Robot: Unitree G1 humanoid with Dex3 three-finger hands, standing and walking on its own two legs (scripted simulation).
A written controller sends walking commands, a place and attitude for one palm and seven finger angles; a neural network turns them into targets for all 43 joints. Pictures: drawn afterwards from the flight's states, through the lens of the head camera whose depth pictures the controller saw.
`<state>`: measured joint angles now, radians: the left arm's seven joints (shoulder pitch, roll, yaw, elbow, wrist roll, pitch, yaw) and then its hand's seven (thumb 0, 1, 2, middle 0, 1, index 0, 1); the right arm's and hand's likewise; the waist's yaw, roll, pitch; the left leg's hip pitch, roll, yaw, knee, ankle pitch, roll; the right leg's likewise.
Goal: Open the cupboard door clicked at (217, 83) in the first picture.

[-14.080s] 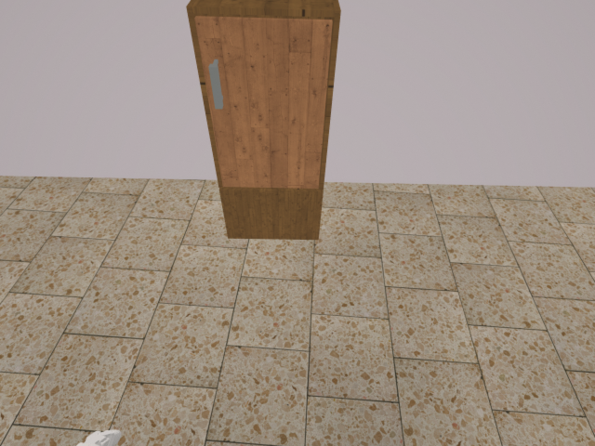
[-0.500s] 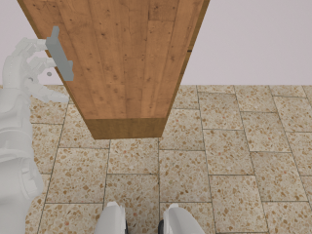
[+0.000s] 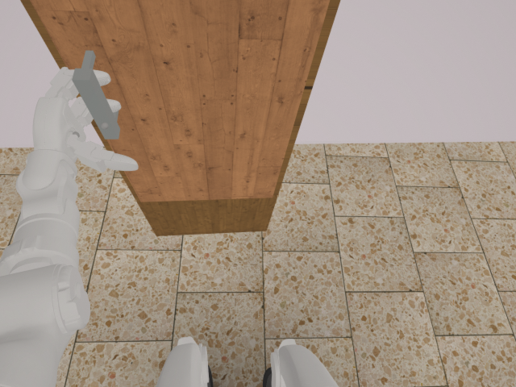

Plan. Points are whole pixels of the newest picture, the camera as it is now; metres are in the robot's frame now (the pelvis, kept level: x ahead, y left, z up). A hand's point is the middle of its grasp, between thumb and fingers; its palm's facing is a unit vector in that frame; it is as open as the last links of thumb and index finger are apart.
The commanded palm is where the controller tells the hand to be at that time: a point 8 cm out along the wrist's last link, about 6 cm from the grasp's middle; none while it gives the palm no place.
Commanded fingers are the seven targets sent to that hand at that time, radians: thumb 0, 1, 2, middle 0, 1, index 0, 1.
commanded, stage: slide the fingers in behind the handle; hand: left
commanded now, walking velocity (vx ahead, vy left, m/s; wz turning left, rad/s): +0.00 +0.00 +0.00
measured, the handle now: (101, 97) +0.55 +0.22 +0.07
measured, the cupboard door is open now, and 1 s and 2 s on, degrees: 0 0 29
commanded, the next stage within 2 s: close the thumb around the handle in 0.46 s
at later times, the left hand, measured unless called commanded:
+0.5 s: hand (110, 126) +0.49 +0.19 +0.07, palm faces +0.00 -1.00 -0.01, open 14.0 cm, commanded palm +0.47 +0.24 +0.07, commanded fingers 0.00 -0.50 0.30 -0.30 -1.20 -0.30 -1.20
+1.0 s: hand (110, 125) +0.49 +0.19 +0.07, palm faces +0.02 -1.00 -0.01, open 8.8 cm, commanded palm +0.47 +0.23 +0.07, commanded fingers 0.00 0.79 0.85 -0.39 -1.34 -0.39 -1.34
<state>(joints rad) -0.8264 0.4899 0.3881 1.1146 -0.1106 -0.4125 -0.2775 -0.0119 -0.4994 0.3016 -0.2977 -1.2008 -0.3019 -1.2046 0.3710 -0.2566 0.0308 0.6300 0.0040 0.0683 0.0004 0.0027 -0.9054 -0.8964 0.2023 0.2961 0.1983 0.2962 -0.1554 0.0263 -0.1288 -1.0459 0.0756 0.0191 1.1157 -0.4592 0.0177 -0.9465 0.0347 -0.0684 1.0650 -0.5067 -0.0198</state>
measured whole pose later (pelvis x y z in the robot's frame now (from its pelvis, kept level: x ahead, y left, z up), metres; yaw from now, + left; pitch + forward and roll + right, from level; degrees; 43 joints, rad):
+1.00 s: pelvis +0.00 +0.00 +0.00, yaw +0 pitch +22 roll -3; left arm -0.84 0.46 0.37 1.12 -0.11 -0.43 -0.23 0.00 0.26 0.63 -0.35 -1.28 -0.34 -1.29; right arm 0.37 -0.26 0.02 0.64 0.00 0.06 0.00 0.00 -0.91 -0.90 0.20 0.30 0.20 0.30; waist -0.15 0.03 -0.13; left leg -1.05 0.07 0.02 1.12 -0.46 0.02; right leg -0.95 0.03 -0.07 1.07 -0.51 -0.02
